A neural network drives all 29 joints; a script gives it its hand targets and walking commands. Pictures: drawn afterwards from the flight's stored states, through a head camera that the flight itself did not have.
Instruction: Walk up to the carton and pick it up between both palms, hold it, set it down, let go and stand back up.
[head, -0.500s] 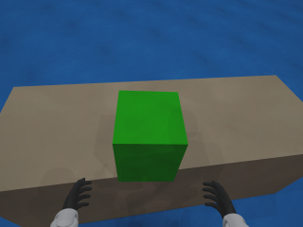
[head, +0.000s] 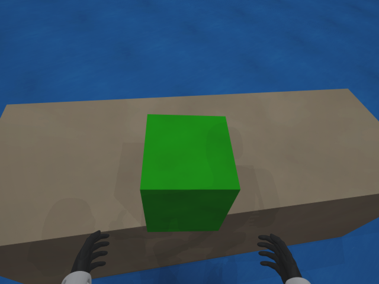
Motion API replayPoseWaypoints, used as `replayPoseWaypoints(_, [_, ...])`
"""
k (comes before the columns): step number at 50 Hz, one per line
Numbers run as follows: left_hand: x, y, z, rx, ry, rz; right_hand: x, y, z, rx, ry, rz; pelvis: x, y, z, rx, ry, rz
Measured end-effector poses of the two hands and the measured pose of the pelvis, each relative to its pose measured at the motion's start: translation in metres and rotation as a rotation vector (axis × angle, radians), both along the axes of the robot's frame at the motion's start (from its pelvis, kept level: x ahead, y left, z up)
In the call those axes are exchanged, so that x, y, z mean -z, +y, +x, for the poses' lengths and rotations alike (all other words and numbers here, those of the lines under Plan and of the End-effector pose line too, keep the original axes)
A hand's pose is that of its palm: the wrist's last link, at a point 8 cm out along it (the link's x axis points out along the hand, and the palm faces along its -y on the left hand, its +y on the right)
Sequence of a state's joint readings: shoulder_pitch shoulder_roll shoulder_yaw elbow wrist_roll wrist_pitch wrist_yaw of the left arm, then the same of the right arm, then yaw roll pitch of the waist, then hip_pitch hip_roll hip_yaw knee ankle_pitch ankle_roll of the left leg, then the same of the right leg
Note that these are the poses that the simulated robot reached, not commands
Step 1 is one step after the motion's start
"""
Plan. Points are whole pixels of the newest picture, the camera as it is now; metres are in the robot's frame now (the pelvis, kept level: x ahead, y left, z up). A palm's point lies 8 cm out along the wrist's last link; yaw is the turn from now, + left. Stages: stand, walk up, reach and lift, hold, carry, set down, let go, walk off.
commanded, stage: let go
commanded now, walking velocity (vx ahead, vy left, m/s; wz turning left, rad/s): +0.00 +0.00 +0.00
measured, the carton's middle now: (185, 176) +0.38 +0.01 -0.06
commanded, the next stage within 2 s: stand in 0.06 s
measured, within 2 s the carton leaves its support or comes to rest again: neither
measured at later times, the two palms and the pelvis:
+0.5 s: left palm out of the picture +0.02 +0.24 -0.14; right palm out of the picture +0.09 -0.22 -0.13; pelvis +0.02 +0.01 +0.00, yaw +6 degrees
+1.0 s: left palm out of the picture -0.04 +0.20 -0.15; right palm out of the picture +0.00 -0.18 -0.14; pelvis +0.02 +0.01 +0.00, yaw +7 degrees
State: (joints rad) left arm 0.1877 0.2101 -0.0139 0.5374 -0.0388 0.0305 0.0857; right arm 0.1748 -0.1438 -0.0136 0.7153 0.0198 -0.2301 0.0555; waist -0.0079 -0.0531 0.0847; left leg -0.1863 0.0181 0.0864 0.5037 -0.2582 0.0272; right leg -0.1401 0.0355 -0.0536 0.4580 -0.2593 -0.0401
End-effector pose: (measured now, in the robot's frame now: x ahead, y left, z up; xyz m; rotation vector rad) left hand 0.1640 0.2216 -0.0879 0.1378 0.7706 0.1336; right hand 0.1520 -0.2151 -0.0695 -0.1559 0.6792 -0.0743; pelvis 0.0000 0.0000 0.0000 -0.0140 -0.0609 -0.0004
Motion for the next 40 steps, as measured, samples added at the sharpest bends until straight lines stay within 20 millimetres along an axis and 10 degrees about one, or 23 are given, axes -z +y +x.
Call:
replayPoseWaypoints(9, [0.006,0.010,-0.007,0.021,0.046,0.000,0.032,-0.003,-0.016,0.001,0.249,-0.037,0.004,0.004,0.014,-0.046,0.047,-0.004])
replayPoseWaypoints(28, [0.051,0.016,-0.165,-0.206,0.492,-0.029,0.061,0.002,-0.075,0.038,0.505,-0.031,0.000,0.008,0.022,-0.103,0.035,-0.005])
replayPoseWaypoints(40, [0.059,-0.011,-0.203,-0.214,0.631,-0.097,0.069,0.017,-0.123,0.073,0.654,-0.004,-0.004,0.011,0.019,-0.116,0.014,0.003])
